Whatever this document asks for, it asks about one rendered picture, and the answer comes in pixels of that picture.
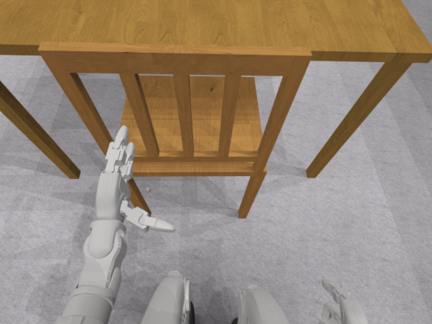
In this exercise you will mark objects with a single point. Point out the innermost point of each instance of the table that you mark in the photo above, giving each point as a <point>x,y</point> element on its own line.
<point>335,30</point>

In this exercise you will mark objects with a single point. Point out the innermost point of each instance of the robot right thigh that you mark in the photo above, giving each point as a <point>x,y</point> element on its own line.
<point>259,307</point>

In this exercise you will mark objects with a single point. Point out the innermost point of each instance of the robot left thigh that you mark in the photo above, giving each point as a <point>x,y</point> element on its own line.
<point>171,299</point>

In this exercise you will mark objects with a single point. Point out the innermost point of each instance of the robot thigh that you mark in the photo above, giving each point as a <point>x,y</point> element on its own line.
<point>259,307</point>
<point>171,299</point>

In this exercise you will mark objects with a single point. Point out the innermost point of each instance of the robot left hand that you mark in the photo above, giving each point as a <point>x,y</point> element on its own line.
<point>113,187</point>

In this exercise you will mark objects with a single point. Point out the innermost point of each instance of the left robot forearm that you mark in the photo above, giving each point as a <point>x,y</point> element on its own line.
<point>95,291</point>

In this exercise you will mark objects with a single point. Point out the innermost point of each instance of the robot right hand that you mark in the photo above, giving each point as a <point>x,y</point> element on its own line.
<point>350,311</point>

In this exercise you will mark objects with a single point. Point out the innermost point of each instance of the chair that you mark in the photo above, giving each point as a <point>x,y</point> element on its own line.
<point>185,125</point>

